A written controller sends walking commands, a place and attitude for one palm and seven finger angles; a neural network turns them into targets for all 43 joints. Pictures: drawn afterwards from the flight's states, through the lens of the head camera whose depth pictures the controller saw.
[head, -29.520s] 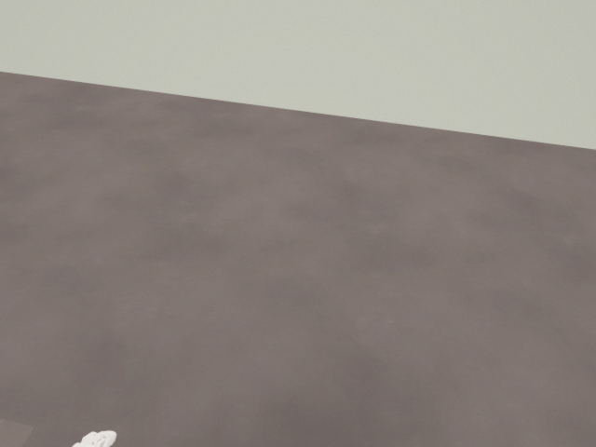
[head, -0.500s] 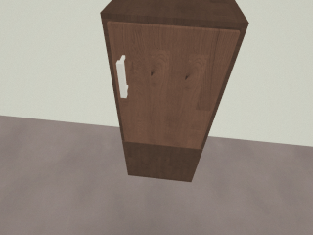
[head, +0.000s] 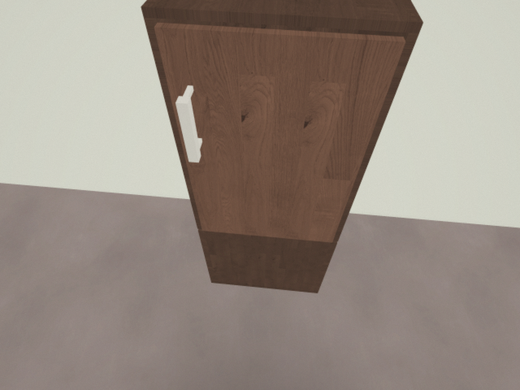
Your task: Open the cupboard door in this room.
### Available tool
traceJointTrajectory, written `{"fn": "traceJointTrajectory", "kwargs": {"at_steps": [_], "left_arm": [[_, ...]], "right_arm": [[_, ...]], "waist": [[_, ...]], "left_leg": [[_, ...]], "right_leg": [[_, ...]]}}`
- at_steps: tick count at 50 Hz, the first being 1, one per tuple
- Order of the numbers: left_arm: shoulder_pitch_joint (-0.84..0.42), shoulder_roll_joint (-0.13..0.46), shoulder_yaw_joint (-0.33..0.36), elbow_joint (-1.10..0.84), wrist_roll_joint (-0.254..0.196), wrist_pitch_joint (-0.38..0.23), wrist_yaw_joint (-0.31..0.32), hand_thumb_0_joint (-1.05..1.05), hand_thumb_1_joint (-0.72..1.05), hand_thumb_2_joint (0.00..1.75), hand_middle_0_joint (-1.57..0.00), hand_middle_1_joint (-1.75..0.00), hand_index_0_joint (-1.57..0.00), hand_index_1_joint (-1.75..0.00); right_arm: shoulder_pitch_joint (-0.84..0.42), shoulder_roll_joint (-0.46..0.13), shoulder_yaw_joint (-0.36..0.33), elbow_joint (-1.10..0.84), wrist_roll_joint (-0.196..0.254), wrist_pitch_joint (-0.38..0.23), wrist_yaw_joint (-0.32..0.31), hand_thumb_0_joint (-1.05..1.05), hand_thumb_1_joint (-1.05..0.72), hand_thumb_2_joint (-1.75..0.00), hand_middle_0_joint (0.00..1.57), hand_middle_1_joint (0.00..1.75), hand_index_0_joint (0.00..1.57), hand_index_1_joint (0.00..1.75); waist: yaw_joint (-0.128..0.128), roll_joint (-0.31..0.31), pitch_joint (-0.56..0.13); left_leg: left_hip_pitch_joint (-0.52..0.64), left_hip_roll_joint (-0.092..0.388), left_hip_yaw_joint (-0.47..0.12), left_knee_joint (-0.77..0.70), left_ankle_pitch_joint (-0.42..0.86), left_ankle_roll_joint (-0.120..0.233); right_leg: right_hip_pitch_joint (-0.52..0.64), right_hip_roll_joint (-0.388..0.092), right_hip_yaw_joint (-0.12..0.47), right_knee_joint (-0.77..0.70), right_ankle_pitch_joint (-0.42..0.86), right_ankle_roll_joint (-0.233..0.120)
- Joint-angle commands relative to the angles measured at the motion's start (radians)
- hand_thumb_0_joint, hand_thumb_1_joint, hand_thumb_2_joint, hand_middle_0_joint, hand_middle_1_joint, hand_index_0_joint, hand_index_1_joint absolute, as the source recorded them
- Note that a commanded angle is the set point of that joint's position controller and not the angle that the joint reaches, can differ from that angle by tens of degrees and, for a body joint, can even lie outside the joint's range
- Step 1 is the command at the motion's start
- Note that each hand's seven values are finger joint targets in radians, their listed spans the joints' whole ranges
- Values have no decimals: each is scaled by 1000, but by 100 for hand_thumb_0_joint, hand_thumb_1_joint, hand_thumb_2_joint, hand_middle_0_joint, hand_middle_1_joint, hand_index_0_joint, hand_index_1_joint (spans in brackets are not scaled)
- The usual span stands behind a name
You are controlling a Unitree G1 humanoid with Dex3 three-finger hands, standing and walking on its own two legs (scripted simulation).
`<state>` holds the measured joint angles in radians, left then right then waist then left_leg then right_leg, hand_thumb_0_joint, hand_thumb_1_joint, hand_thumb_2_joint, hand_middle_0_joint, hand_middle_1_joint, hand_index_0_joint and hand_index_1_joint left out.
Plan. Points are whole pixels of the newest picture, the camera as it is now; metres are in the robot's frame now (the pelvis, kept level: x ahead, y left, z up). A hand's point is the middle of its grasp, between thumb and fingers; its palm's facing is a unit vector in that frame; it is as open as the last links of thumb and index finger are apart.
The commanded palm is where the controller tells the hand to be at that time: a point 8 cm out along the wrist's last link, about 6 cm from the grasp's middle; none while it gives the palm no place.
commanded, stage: come to a stop and stand still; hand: left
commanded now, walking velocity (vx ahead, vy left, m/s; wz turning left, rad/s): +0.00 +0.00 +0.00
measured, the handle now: (192, 125) +0.56 +0.17 +0.09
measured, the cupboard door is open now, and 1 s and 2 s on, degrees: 0 0 0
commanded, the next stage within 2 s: look again from close up in 0.52 s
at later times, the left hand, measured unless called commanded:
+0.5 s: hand out of the picture -0.03 +0.20 -0.16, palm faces -0.02 -0.97 -0.22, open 7.4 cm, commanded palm none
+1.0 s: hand out of the picture +0.00 +0.18 -0.17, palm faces -0.01 -0.98 -0.21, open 7.3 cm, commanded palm none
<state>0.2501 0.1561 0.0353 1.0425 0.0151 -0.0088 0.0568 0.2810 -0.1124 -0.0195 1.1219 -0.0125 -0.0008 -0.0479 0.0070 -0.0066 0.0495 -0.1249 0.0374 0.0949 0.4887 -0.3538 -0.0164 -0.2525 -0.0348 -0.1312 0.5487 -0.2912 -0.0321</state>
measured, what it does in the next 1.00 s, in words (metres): stands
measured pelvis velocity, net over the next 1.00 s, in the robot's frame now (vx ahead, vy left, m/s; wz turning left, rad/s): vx -0.01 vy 0.01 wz -0.03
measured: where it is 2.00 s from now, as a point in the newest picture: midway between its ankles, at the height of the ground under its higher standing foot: outside the picture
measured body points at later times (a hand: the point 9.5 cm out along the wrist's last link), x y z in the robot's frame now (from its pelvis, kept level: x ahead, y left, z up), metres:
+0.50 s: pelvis -0.04 +0.03 +0.00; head -0.03 +0.01 +0.45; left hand -0.03 +0.25 -0.14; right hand -0.04 -0.19 -0.16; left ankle -0.05 +0.12 -0.73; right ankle +0.00 -0.09 -0.73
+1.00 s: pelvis -0.01 +0.01 +0.00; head +0.01 +0.00 +0.45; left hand +0.00 +0.23 -0.15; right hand -0.02 -0.20 -0.16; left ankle -0.05 +0.12 -0.73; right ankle +0.00 -0.09 -0.73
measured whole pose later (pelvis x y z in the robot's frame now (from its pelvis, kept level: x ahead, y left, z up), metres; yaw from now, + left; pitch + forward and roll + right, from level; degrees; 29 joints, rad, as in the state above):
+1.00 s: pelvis -0.01 +0.01 +0.00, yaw -2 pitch +0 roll +1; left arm 0.27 0.14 -0.01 1.13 0.02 -0.02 0.04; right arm 0.29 -0.13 0.01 1.14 -0.02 -0.03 -0.03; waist 0.00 0.02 0.04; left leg -0.12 0.02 0.10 0.44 -0.31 0.00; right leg -0.24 -0.03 -0.09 0.49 -0.25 -0.02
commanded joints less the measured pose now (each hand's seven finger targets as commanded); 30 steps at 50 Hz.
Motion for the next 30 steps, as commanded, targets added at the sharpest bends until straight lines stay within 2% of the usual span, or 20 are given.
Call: {"fn": "traceJointTrajectory", "kwargs": {"at_steps": [1, 2, 3, 4, 5, 6, 7, 8, 9, 10, 12, 14, 15, 17, 23, 25, 28, 30], "left_arm": [[187, 139, 14, 24, -3, -16, 28, 0, 90, 90, -20, -30, -20, -30], [154, 175, 20, -30, 2, -30, 20, 0, 90, 90, -20, -30, -20, -30], [108, 154, 8, -43, 11, -33, 12, 0, 90, 90, -20, -30, -20, -30], [60, 148, 4, -59, 12, -31, 6, 0, 90, 90, -20, -30, -20, -30], [19, 146, 3, -66, 6, -26, 2, 0, 90, 90, -20, -30, -20, -30], [4, 121, -3, -70, -2, -21, -3, 0, 90, 90, -20, -30, -20, -30], [4, 105, -5, -78, -2, -10, -6, 0, 90, 90, -20, -30, -20, -30], [6, 97, -9, -78, 2, 3, -11, 0, 90, 90, -20, -30, -20, -30], [20, 93, -13, -72, 6, 3, -17, 0, 90, 90, -20, -30, -20, -30], [34, 90, -17, -62, 5, 4, -22, 0, 90, 90, -20, -30, -20, -30], [56, 87, -21, -47, 4, 1, -27, 0, 90, 90, -20, -30, -20, -30], [56, 91, -23, -41, 5, -1, -28, 0, 90, 90, -20, -30, -20, -30], [63, 91, -23, -38, 4, -3, -29, 0, 90, 90, -20, -30, -20, -30], [65, 92, -25, -33, 4, -3, -29, 0, 90, 90, -20, -30, -20, -30], [83, 90, -27, -12, 0, -14, -29, 0, 90, 90, -20, -30, -20, -30], [82, 88, -27, -3, -1, -16, -28, 0, 90, 90, -20, -30, -20, -30], [95, 82, -29, 17, -3, -24, -27, 0, 90, 90, -20, -30, -20, -30], [92, 79, -30, 25, -3, -25, -25, 0, 90, 90, -20, -30, -20, -30]], "right_arm": [[-24, -160, -35, -110, 16, -21, 12, 0, -90, -90, 20, 30, 20, 30], [25, -88, -27, -153, 14, -9, 23, 0, -90, -90, 20, 30, 20, 30], [25, -68, -20, -151, 13, -2, 26, 0, -90, -90, 20, 30, 20, 30], [51, -53, -19, -154, 7, 2, 30, 0, -90, -90, 20, 30, 20, 30], [105, -57, -17, -138, 3, -1, 33, 0, -90, -90, 20, 30, 20, 30], [123, -86, -16, -130, -5, -8, 33, 0, -90, -90, 20, 30, 20, 30], [97, -112, -16, -144, -10, -13, 34, 0, -90, -90, 20, 30, 20, 30], [50, -127, -14, -164, -10, -13, 33, 0, -90, -90, 20, 30, 20, 30], [34, -135, -11, -175, -13, -17, 33, 0, -90, -90, 20, 30, 20, 30], [28, -144, -8, -183, -12, -20, 31, 0, -90, -90, 20, 30, 20, 30], [30, -157, -7, -184, -10, -24, 30, 0, -90, -90, 20, 30, 20, 30], [42, -153, -5, -174, -11, -26, 29, 0, -90, -90, 20, 30, 20, 30], [48, -159, -3, -169, -11, -26, 29, 0, -90, -90, 20, 30, 20, 30], [58, -161, 0, -156, -10, -23, 30, 0, -90, -90, 20, 30, 20, 30], [94, -142, 10, -112, -8, -25, 30, 0, -90, -90, 20, 30, 20, 30], [101, -133, 14, -95, -6, -27, 29, 0, -90, -90, 20, 30, 20, 30], [114, -121, 16, -70, -3, -35, 26, 0, -90, -90, 20, 30, 20, 30], [118, -115, 19, -54, -2, -37, 24, 0, -90, -90, 20, 30, 20, 30]], "waist": [[37, -21, -83], [-1, -78, -141], [-9, -79, -152], [-28, -34, -132], [-59, -21, -108], [-55, 59, -46], [-33, 116, 13], [-13, 151, 70], [1, 150, 92], [6, 95, 96], [9, 41, 75], [4, 42, 80], [2, 36, 65], [0, 11, 79], [-11, -18, 47], [-9, 3, 49], [-10, -3, 14], [-10, -2, 27]], "left_leg": [[-90, 96, 1, 177, 435, 5], [-190, 28, -44, 207, -50, 14], [-165, 27, -42, 179, -132, 12], [-104, 13, -29, 112, -91, 15], [-45, 9, -34, 14, 19, 20], [-45, 42, -81, -43, 81, 36], [-127, 101, -132, -103, 91, 59], [-216, 119, -168, -170, 7, 70], [-267, 122, -175, -200, -20, 77], [-285, 117, -179, -221, -68, 77], [-270, 98, -171, -234, -119, 74], [-248, 91, -164, -246, -120, 73], [-235, 89, -159, -243, -118, 72], [-244, 83, -157, -247, -143, 71], [-182, 65, -126, -203, -59, 67], [-186, 67, -123, -204, -41, 65], [-143, 65, -106, -177, 50, 61], [-144, 68, -106, -175, 82, 60]], "right_leg": [[124, -167, 185, -59, 910, 3], [183, -263, 286, -96, 813, -70], [142, -267, 270, -127, 667, -117], [77, -231, 226, -134, 477, -115], [-2, -194, 204, -119, 250, -91], [-68, -133, 176, -96, 83, -56], [-69, -76, 142, -93, -14, -26], [-49, -46, 114, -80, -56, -9], [-10, -38, 100, -61, -18, -2], [12, -33, 102, -61, 0, 0], [32, -42, 118, -87, 6, -1], [18, -49, 125, -105, 2, -3], [20, -52, 129, -109, 2, -1], [9, -56, 137, -124, -30, 0], [-11, -78, 170, -162, -51, -6], [1, -79, 167, -160, -29, -6], [22, -88, 170, -153, 47, -11], [30, -88, 163, -146, 85, -12]]}}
